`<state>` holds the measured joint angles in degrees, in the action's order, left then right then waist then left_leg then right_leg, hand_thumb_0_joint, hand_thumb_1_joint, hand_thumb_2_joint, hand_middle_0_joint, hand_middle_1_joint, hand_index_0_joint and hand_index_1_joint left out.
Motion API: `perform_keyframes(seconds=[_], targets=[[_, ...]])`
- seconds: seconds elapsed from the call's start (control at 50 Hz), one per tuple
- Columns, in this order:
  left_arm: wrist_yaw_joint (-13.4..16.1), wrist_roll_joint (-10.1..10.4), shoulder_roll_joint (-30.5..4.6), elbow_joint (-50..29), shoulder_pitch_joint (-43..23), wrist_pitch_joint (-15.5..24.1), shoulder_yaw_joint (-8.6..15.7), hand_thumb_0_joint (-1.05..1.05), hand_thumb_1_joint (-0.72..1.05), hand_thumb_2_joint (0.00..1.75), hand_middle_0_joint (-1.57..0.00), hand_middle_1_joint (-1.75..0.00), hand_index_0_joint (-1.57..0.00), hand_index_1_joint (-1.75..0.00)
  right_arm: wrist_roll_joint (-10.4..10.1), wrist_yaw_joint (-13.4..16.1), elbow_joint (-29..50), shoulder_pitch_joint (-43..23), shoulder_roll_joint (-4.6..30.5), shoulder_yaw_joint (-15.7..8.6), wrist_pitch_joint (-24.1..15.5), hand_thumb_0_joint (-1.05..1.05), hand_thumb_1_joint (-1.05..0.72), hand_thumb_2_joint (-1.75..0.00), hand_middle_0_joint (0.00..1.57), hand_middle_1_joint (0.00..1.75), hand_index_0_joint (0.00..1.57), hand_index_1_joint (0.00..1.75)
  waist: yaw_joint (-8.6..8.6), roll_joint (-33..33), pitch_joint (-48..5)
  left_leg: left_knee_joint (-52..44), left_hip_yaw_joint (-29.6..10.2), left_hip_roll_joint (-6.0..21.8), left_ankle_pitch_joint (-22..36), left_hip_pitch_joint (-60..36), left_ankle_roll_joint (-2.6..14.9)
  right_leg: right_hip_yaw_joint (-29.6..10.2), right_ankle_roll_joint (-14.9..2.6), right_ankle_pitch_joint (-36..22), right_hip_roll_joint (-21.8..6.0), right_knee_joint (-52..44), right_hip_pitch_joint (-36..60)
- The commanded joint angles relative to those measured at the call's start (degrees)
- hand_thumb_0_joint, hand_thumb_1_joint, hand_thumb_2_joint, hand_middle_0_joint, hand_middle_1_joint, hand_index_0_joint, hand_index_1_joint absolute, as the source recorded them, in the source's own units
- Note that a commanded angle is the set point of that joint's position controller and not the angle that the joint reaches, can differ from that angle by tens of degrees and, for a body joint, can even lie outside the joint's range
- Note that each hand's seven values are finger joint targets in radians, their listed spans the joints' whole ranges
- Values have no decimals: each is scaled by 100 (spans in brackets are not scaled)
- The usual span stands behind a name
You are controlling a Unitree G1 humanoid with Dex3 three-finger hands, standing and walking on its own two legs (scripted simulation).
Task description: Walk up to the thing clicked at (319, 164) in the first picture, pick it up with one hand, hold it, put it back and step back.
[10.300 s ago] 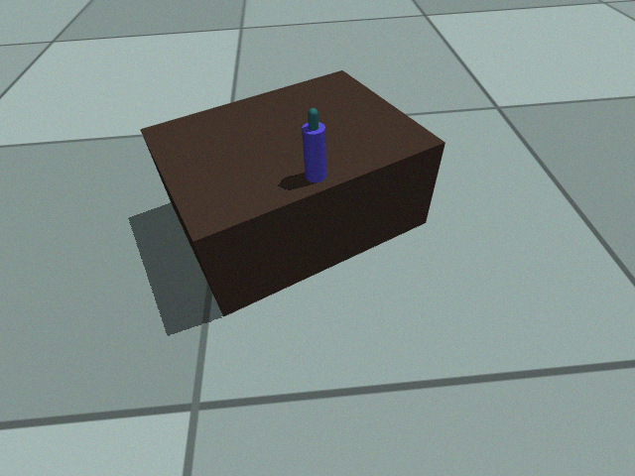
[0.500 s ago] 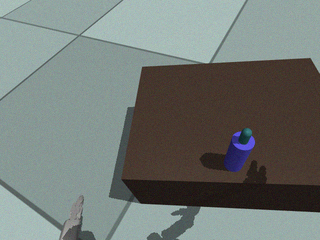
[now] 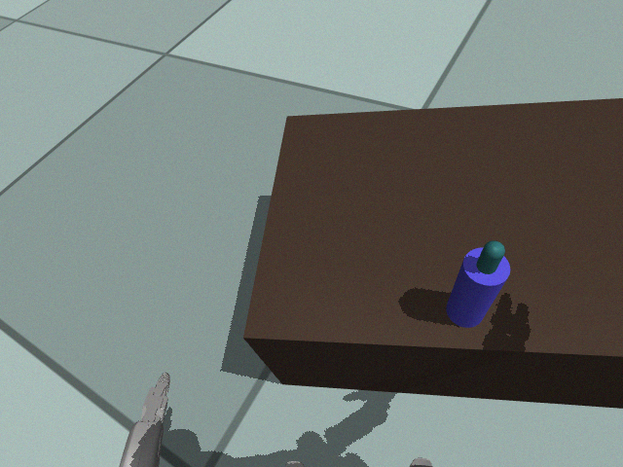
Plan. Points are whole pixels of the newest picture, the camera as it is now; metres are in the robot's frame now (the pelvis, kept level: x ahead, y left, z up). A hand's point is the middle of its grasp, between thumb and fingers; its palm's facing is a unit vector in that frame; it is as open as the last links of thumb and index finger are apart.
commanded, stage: approach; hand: right
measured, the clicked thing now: (478, 283) +0.46 -0.22 -0.18
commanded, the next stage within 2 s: close in in 0.50 s
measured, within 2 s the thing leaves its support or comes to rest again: neither
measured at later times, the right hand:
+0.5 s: hand (573, 313) +0.39 -0.34 -0.15, palm faces +0.22 +0.97 +0.03, open 17.7 cm
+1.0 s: hand (494, 318) +0.41 -0.24 -0.23, palm faces +0.18 +0.98 +0.04, open 17.8 cm
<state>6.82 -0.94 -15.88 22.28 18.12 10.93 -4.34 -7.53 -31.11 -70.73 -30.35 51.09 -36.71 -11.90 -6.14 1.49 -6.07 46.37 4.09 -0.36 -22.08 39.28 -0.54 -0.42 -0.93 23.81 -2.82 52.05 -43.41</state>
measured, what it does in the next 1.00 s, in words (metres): lowers itself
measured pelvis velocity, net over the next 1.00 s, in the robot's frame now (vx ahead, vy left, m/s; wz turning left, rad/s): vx -0.06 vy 0.01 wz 0.08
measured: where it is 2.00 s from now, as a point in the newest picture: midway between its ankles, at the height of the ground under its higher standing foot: outside the picture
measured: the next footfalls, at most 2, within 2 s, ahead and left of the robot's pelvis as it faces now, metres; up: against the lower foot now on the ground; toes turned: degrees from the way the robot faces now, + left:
none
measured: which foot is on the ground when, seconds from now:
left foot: down 0.00-1.00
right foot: down 0.00-1.00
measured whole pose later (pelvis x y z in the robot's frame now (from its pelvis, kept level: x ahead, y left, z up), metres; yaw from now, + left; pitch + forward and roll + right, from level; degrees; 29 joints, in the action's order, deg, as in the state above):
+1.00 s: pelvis -0.06 +0.01 -0.17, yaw +5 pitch +30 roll +8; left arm -3.9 -3.9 -19.3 -19.2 28.1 11.0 10.3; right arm -5.2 -15.7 -60.2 -29.9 34.6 -40.4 -36.1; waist -18.8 3.1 -9.5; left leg 91.3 7.1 -1.5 -34.5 87.5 0.8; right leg -5.1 -0.2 36.0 -4.8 97.2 -92.3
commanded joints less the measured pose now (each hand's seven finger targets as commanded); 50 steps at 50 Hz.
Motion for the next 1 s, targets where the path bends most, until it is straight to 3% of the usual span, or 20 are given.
perform_keyframes(seconds=[0.0,0.1,0.2,0.26,0.3,0.36,0.4,0.44,0.46,0.5,0.54,0.58,0.64,0.68,0.74,0.78,0.86,0.9,0.94,0.98], targets=[[-33,-33,-963,-688,28,362,613,0,-57,6,-5,-4,-4,-5,-330,-62,884,-1339,1815,-307,-677,0,61,-6,2,6,4,6,-31,-861,-1515,-134,-243,-113,1231,-80,191,-247,-66,-1564,117,-315,957],[-152,-70,-1149,-1390,13,517,805,0,-58,7,-5,-4,-3,-5,-669,-155,589,-1222,1135,-294,-1439,0,61,-6,3,6,5,6,-270,-625,-1842,541,-191,-191,1000,681,162,-352,-31,-1597,90,339,614],[-260,-150,-1188,-2081,519,579,945,0,-58,7,-5,-4,-3,-5,-776,-184,998,-1153,1317,-732,-2074,0,61,-5,4,6,5,6,-294,-1122,-2594,1263,-196,-230,1033,1261,152,-416,27,-2355,85,1080,584],[-365,-204,-1097,-2057,730,545,1003,0,-57,6,-4,-4,-3,-5,-759,-122,789,-985,1292,-917,-2337,0,61,-4,4,5,6,5,-292,-1250,-2283,1693,-152,-266,733,1841,203,-440,78,-2202,56,1397,35],[-413,-267,-1183,-2418,716,572,1116,0,-56,6,-4,-4,-3,-4,-658,-22,1362,-1242,1669,-1169,-2561,0,61,-4,4,5,6,5,-233,-1682,-2761,1919,-185,-250,761,1901,231,-429,118,-2223,25,1595,105],[-507,-343,-947,-2462,683,559,985,0,-55,6,-4,-4,-3,-5,-479,40,1143,-1340,1398,-1006,-2720,0,61,-4,5,5,6,5,-328,-1924,-2557,2248,-157,-263,437,2421,257,-418,155,-1759,-8,1877,-329],[-499,-368,-1253,-2821,323,617,1281,0,-55,5,-5,-4,-4,-5,-385,123,1693,-1842,1611,-1069,-2890,0,61,-4,4,5,5,5,-418,-2195,-3010,2463,-165,-234,276,2590,268,-454,157,-1285,-44,2088,-495],[-488,-399,-1516,-3220,261,625,1531,0,-56,6,-5,-4,-4,-5,-291,219,1411,-1569,1595,-1112,-2928,0,61,-6,4,6,5,6,-494,-2262,-3152,2622,-101,-264,121,2808,298,-523,203,-1184,-88,2143,-492],[-509,-394,-1646,-3338,371,607,1695,0,-56,6,-5,-4,-4,-5,-302,240,1172,-1458,1221,-966,-2926,0,61,-6,3,6,4,6,-644,-2154,-3151,2720,-38,-293,6,2968,299,-656,214,-1147,-146,2157,-515],[-581,-396,-1713,-3448,493,594,1790,0,-56,6,-5,-4,-4,-5,-331,319,815,-1376,785,-828,-2951,0,61,-7,2,7,4,7,-826,-2126,-3144,2918,42,-318,-26,3285,303,-800,237,-1414,-200,2349,-592],[-646,-378,-1691,-3889,671,606,1780,0,-57,6,-5,-4,-4,-5,-289,416,874,-1448,898,-926,-2971,0,61,-8,2,7,4,7,-920,-2192,-3447,3060,58,-323,86,3403,320,-781,221,-1541,-183,2617,-629],[-738,-360,-1577,-3647,1045,543,1854,0,-56,6,-5,-4,-4,-5,-235,463,541,-1242,598,-759,-2957,0,61,-8,2,7,4,7,-1033,-2150,-2980,3279,106,-329,-56,3793,330,-795,223,-1321,-178,2806,-1037],[-854,-331,-1444,-3859,1079,509,1800,0,-56,5,-5,-5,-5,-5,-99,639,880,-1283,843,-935,-3090,0,61,-5,4,6,5,6,-910,-2216,-2953,3656,104,-302,-209,4145,357,-828,236,-925,-162,3028,-1467],[-878,-330,-1637,-4438,929,518,1995,0,-56,5,-5,-5,-5,-5,-54,800,1548,-1603,1073,-1154,-3210,0,61,-4,3,6,5,6,-858,-2396,-3491,3757,72,-278,-207,4044,359,-837,246,-788,-155,3067,-1271],[-863,-302,-1904,-5138,861,488,2329,0,-55,5,-5,-5,-5,-5,17,1099,2100,-1835,953,-1068,-3245,0,61,-5,3,6,4,6,-946,-2565,-3890,3706,73,-286,-137,3745,345,-801,240,-633,-127,3023,-1062],[-872,-291,-1862,-5155,947,397,2382,0,-56,6,-5,-5,-4,-5,93,1258,1932,-1546,455,-758,-3119,0,61,-6,2,6,3,6,-938,-2602,-3575,3632,92,-316,-282,3846,357,-754,246,-453,-121,2940,-1228],[-912,-242,-1628,-4957,1366,201,2416,0,-54,5,-5,-5,-5,-5,251,1523,2571,-1529,660,-871,-2887,0,61,-5,2,6,3,6,-797,-3038,-3386,3492,15,-296,-418,3861,369,-533,269,-121,-89,2852,-1291],[-995,-247,-1150,-4596,1434,161,2113,0,-54,5,-5,-5,-5,-5,227,1559,2090,-1196,-202,-443,-2767,0,61,-6,2,6,3,6,-839,-2839,-2828,3583,42,-305,-392,4075,364,-484,241,-168,-112,2977,-1625],[-996,-252,-1234,-4609,1357,180,2241,0,-54,5,-5,-5,-5,-5,189,1566,1912,-1215,-771,-114,-2733,0,61,-6,2,6,3,6,-1005,-2380,-2548,3675,72,-306,-474,4217,341,-518,183,71,-110,3167,-2016],[-986,-250,-1329,-5229,1201,215,2147,0,-54,5,-5,-5,-5,-5,201,1684,2255,-1303,-332,-446,-2765,0,61,-6,3,6,4,6,-925,-2025,-2866,3666,54,-293,-323,3895,312,-533,142,31,-104,3238,-2104]])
